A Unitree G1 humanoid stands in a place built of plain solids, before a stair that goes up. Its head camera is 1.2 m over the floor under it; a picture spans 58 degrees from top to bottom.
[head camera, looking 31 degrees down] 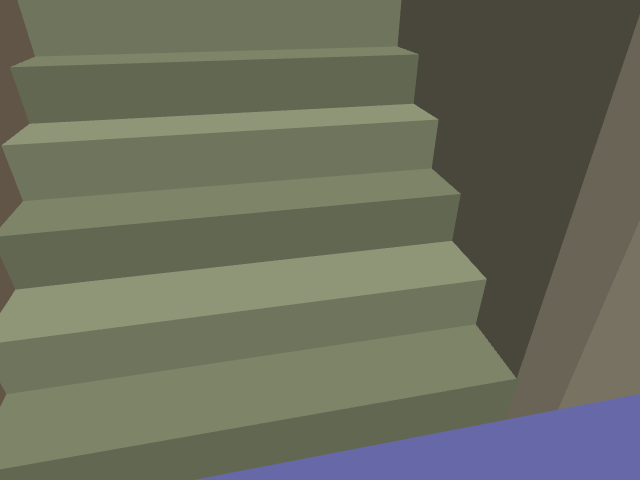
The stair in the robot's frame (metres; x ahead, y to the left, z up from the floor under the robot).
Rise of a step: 0.19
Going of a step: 0.24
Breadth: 1.45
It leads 12 degrees to the left of straight ahead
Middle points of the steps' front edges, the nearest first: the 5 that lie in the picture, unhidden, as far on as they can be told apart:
0.74 0.13 0.19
0.97 0.18 0.38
1.21 0.23 0.57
1.44 0.27 0.76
1.68 0.32 0.95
